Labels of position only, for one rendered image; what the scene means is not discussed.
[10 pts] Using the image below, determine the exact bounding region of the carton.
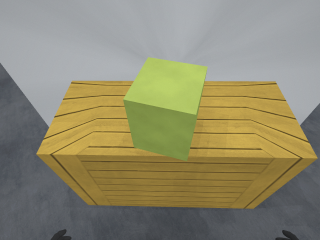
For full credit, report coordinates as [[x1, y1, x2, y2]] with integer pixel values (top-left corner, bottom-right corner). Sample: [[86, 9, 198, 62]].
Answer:
[[123, 57, 208, 161]]

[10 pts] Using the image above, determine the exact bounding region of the left robot hand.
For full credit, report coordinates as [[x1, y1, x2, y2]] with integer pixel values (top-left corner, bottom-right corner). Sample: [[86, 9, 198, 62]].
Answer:
[[51, 229, 72, 240]]

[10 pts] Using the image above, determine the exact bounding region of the right robot hand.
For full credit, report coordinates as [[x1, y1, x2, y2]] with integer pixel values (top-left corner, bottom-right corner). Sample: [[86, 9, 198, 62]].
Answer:
[[275, 230, 299, 240]]

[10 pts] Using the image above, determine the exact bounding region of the pedestal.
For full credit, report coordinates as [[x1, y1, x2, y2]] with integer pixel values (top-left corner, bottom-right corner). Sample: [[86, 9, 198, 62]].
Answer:
[[36, 80, 318, 209]]

